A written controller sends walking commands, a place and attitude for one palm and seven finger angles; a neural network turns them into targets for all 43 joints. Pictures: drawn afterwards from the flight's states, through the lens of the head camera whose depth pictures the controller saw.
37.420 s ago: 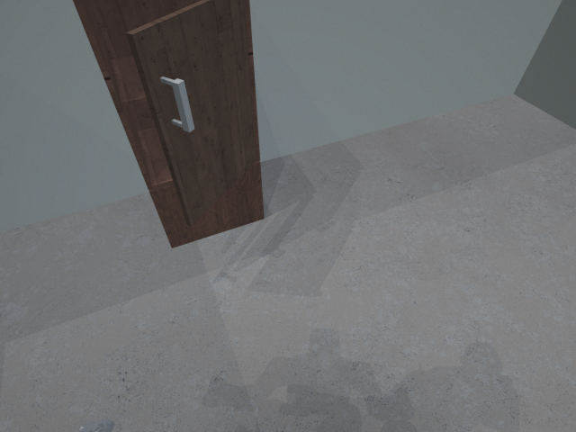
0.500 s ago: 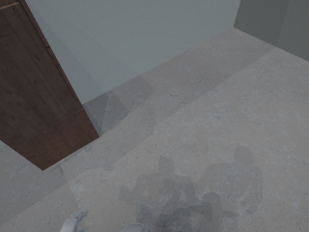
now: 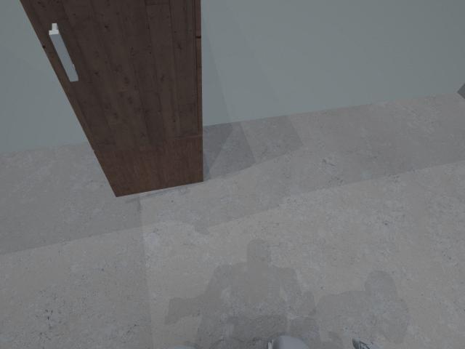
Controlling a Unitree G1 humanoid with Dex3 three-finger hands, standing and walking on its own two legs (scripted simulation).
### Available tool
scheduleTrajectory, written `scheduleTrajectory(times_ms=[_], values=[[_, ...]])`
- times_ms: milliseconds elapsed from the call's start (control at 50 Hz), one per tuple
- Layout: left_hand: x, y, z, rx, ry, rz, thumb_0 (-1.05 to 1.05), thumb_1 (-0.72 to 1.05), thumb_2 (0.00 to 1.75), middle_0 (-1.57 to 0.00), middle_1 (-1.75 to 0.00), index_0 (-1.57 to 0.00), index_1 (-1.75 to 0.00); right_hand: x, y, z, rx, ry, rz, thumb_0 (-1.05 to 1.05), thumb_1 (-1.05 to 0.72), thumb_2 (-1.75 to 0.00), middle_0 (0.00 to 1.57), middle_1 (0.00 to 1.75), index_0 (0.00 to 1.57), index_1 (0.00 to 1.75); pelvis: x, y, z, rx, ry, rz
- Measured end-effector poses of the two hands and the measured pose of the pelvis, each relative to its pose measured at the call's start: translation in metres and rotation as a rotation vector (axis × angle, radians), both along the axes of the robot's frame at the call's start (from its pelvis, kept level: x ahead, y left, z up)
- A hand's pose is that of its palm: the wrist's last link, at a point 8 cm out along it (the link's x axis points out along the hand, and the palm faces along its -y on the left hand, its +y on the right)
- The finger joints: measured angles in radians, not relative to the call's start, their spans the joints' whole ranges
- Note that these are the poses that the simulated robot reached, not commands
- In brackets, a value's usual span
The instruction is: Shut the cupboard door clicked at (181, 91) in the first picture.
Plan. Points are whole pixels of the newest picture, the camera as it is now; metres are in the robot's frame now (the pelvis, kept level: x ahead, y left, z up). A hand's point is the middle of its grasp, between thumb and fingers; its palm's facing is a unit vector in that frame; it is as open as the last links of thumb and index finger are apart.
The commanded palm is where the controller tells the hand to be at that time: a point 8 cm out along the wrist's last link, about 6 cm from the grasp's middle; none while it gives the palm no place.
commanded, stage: turn to face it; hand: left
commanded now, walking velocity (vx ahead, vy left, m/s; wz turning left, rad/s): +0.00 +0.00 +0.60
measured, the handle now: (64, 53) +0.74 +0.49 +0.04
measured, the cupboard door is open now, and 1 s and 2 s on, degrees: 5 5 5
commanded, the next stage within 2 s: take the last steps up to it in 0.76 s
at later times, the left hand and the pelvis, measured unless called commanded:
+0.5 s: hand out of the picture +0.01 +0.17 -0.15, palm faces +0.31 -0.92 -0.26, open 7.4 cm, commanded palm none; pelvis -0.01 -0.04 +0.00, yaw +20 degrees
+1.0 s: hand out of the picture -0.06 +0.18 -0.16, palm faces +0.51 -0.82 -0.25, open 7.4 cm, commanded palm none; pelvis -0.01 -0.02 +0.00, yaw +29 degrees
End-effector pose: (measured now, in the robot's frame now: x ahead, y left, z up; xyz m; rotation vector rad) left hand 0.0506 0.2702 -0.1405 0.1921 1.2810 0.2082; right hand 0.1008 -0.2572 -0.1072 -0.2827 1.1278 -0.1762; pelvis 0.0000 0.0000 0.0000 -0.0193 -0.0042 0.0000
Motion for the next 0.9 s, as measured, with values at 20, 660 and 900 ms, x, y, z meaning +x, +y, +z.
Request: scheduleTrajectory(times_ms=[20,660,900], values=[[0.004,0.001,0.004,0.001,-0.021,0.005,0.01,0.91,0.9,-0.2,-0.3,-0.19,-0.3,0.0,0.002,0.0,0.004,0.007,0.01,0.0,-0.91,-0.9,0.2,0.3,0.2,0.3,-0.001,0.0,0.002,-0.003,0.0,0.012],[-0.14,-0.034,-0.013,-0.024,0.024,0.416,0.01,0.91,0.9,-0.2,-0.3,-0.2,-0.3,0.069,0.043,-0.022,0.018,0.058,0.384,0.0,-0.91,-0.9,0.2,0.3,0.2,0.3,-0.014,-0.009,-0.013,0.035,0.007,0.411],[-0.144,-0.035,0.012,-0.003,-0.011,0.476,0.01,0.91,0.9,-0.2,-0.3,-0.19,-0.3,0.07,0.076,-0.018,0.076,0.061,0.465,0.0,-0.91,-0.9,0.2,0.3,0.2,0.3,-0.017,-0.014,0.004,0.016,-0.005,0.472]])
